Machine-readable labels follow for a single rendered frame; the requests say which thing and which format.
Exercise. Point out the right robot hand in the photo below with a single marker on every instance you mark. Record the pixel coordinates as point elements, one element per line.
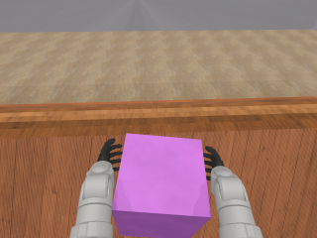
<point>215,160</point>

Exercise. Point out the right robot forearm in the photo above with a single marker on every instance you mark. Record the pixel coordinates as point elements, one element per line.
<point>232,204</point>

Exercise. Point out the left robot forearm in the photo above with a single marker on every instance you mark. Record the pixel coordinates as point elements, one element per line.
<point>94,210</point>

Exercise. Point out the left robot hand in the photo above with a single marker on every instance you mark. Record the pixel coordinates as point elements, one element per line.
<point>105,154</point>

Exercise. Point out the carton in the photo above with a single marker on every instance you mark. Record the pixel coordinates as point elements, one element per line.
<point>161,189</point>

